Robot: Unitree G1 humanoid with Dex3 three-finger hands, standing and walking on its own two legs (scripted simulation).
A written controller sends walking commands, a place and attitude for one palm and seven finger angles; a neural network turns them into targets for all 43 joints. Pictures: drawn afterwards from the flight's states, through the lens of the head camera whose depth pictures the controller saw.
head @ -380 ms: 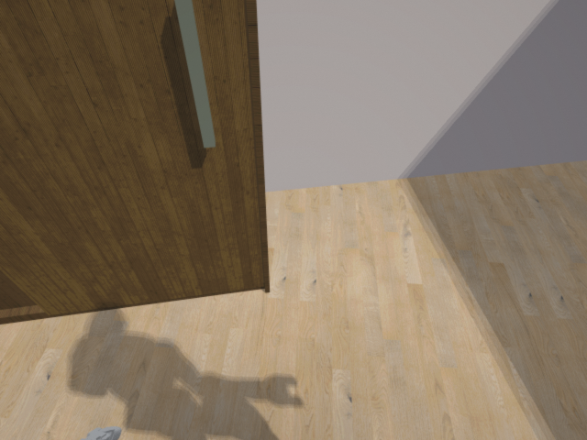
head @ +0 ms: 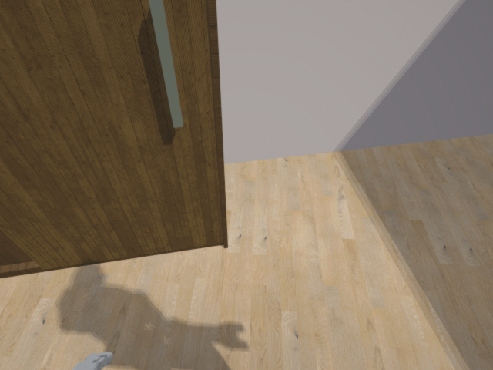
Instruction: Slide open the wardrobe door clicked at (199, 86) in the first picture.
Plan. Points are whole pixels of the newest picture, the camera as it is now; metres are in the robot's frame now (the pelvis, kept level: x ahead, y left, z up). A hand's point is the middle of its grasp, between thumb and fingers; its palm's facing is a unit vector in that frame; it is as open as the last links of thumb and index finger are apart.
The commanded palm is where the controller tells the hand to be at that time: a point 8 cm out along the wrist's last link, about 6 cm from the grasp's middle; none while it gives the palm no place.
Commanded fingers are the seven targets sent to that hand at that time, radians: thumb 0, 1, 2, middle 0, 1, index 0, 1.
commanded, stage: stand and wait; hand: right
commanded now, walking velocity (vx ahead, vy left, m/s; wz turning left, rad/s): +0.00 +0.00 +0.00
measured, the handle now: (168, 65) +0.72 +0.23 +0.14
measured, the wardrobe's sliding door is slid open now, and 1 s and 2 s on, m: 0.00 0.00 0.00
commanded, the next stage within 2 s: look at it before walking up in 0.44 s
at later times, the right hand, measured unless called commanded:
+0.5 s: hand out of the picture +0.07 -0.24 -0.15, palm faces -0.02 +0.94 -0.34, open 7.4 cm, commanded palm none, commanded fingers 0.00 -0.90 -0.90 0.20 0.30 0.20 0.30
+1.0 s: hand out of the picture +0.06 -0.24 -0.15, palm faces -0.03 +0.94 -0.33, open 7.4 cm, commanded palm none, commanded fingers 0.00 -0.90 -0.90 0.20 0.30 0.20 0.30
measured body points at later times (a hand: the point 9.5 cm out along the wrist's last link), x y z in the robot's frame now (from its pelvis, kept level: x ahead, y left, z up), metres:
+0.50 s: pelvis -0.01 +0.01 +0.00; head -0.01 +0.01 +0.45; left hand +0.06 +0.30 -0.13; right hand +0.07 -0.29 -0.13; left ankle -0.02 +0.12 -0.74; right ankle -0.02 -0.12 -0.74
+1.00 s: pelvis -0.01 +0.01 +0.00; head -0.01 +0.01 +0.45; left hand +0.06 +0.30 -0.13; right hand +0.06 -0.29 -0.13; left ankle -0.02 +0.12 -0.74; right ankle -0.02 -0.12 -0.74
